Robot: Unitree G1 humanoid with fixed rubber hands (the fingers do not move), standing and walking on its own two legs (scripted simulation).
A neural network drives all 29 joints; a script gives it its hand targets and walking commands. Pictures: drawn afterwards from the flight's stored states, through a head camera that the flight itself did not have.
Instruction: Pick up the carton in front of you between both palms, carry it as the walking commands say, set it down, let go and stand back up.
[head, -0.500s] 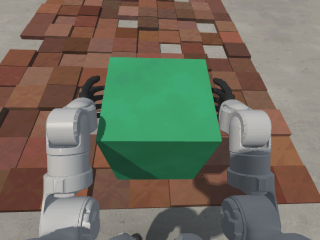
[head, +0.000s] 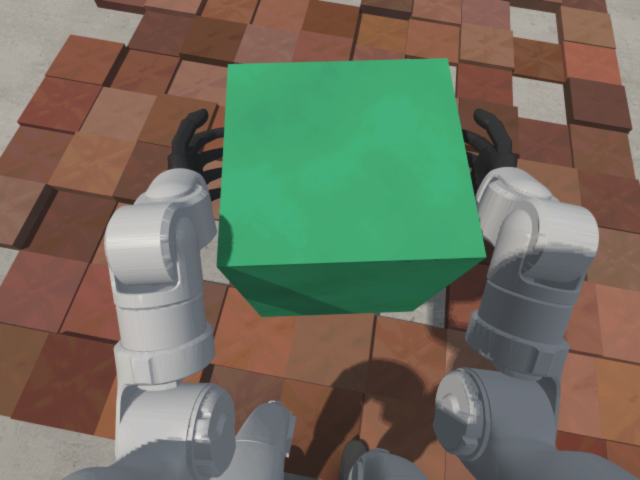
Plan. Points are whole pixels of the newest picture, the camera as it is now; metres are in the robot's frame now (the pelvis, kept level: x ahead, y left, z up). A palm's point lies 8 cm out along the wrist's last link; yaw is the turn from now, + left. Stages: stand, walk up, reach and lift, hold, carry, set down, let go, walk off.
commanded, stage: carry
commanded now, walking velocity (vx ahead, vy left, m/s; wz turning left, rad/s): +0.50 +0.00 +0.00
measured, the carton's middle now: (337, 211) +0.40 +0.04 +0.04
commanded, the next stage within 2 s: none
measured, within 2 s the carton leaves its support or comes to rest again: neither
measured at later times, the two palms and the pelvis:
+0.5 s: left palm out of the picture +0.74 +0.21 +0.16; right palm out of the picture +0.71 -0.09 +0.16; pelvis +0.34 +0.09 +0.00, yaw +0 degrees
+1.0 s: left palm out of the picture +1.04 +0.31 +0.13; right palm out of the picture +1.07 +0.01 +0.13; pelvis +0.68 +0.12 -0.02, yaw +1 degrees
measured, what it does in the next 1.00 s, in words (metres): walks ahead: left foot, then right foot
